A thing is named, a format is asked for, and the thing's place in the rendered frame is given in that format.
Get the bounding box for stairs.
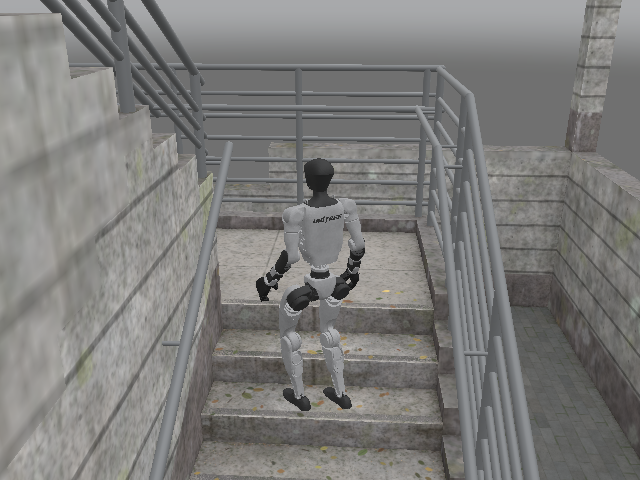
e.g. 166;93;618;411
189;304;446;480

